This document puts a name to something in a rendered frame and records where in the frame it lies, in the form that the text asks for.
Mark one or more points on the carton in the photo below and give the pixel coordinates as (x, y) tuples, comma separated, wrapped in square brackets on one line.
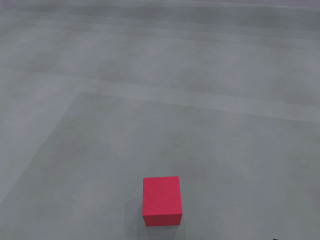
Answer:
[(161, 202)]

